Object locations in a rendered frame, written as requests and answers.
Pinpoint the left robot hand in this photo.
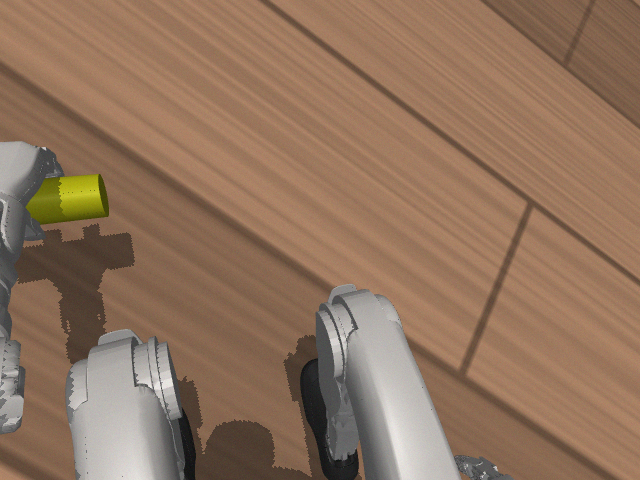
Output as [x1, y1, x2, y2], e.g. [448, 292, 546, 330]
[0, 141, 65, 241]

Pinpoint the left robot foot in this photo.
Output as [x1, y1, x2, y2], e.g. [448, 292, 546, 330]
[178, 408, 196, 480]

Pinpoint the bottle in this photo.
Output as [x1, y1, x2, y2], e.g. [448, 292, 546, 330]
[25, 174, 109, 225]

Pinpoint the right robot hand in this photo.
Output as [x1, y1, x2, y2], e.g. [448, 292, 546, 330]
[454, 455, 515, 480]

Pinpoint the left robot arm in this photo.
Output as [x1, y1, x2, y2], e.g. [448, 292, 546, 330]
[0, 193, 27, 434]

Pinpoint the right robot foot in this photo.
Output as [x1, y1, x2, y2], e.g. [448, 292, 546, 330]
[300, 358, 359, 480]

